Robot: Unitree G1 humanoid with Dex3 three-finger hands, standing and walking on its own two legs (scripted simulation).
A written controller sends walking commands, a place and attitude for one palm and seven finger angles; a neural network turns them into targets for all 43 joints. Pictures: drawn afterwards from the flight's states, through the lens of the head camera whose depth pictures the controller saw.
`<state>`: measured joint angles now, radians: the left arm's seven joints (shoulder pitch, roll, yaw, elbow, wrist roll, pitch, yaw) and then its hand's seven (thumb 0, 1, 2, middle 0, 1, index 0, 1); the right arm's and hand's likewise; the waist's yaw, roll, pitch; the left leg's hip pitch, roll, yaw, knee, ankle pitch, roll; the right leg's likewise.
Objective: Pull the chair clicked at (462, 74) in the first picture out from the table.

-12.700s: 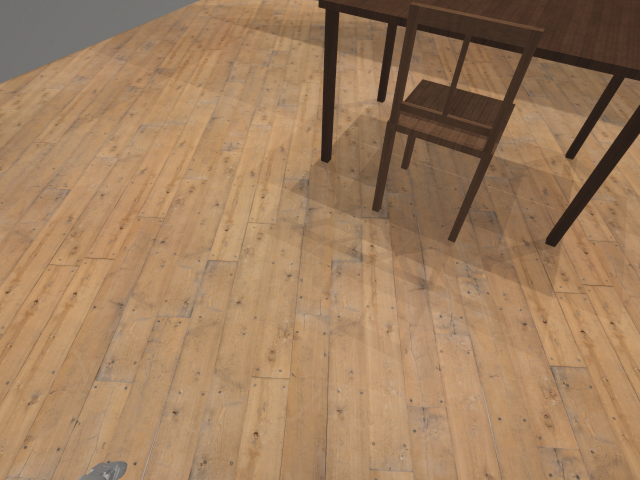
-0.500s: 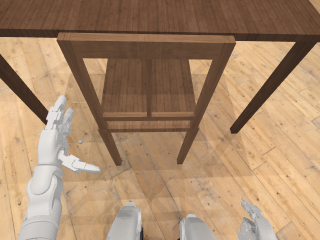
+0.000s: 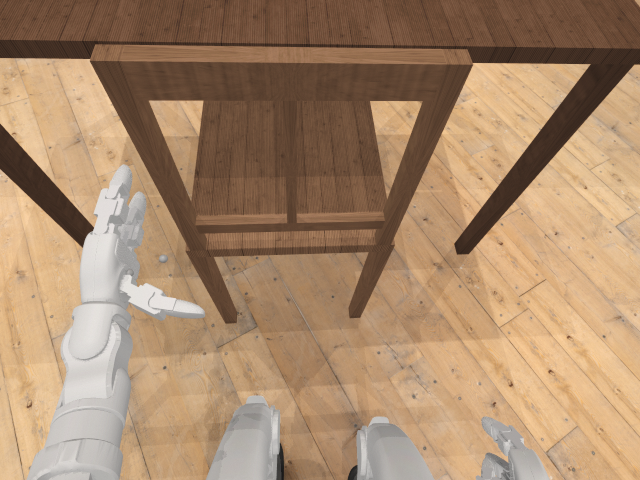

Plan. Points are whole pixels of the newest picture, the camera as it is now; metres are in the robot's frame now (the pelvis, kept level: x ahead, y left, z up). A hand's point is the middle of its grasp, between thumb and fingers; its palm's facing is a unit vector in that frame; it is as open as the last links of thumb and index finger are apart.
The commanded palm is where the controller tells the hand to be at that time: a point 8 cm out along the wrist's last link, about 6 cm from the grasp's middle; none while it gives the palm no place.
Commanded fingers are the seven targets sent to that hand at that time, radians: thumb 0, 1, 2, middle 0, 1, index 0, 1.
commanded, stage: aim the fingers beside a spindle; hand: left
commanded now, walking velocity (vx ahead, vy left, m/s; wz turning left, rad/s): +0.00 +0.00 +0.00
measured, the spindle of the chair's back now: (290, 169) +0.51 +0.06 +0.02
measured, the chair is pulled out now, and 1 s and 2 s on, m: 0.00 0.00 0.00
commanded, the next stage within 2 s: push the fingers through the gap in 0.46 s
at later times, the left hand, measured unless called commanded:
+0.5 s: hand (161, 264) +0.36 +0.20 +0.02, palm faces +0.10 -0.99 -0.03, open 16.9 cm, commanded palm +0.33 +0.25 +0.03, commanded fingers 0.00 -0.50 0.30 -0.06 -0.08 -0.06 -0.08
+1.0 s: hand (168, 233) +0.40 +0.20 +0.03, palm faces +0.11 -0.99 -0.05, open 16.9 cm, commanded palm +0.38 +0.25 +0.03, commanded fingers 0.00 -0.50 0.30 -0.06 -0.08 -0.06 -0.08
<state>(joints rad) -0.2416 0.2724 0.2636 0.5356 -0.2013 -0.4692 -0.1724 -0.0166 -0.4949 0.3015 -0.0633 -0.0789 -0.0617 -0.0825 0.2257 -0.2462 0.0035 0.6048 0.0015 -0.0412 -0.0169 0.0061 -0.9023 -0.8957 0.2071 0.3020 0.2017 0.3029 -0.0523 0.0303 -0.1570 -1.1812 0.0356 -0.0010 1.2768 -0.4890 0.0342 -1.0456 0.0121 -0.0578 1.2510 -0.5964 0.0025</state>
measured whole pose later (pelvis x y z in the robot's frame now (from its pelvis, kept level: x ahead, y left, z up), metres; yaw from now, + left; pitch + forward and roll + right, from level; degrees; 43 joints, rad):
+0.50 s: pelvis +0.00 +0.00 +0.00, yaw +0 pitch +22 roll -3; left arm -0.22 0.27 0.27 0.52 -0.20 -0.48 -0.17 -0.02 -0.50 0.30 -0.06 -0.08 -0.06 -0.08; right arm 0.21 -0.25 0.00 0.59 0.00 -0.05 -0.02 0.01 -0.90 -0.90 0.21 0.30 0.20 0.30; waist -0.05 0.03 -0.16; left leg -1.18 0.04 0.00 1.28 -0.49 0.03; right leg -1.04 0.01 -0.06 1.25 -0.60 0.00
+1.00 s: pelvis +0.00 -0.01 +0.00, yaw +0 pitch +23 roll -3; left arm -0.40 0.32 0.31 0.70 -0.18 -0.48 -0.17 -0.02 -0.50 0.30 -0.06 -0.08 -0.06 -0.09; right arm 0.23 -0.25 0.01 0.63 0.00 -0.03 -0.03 0.00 -0.90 -0.90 0.21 0.30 0.20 0.30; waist -0.07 0.04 -0.15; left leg -1.21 0.04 -0.01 1.29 -0.49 0.02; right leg -1.07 0.02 -0.07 1.27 -0.60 -0.01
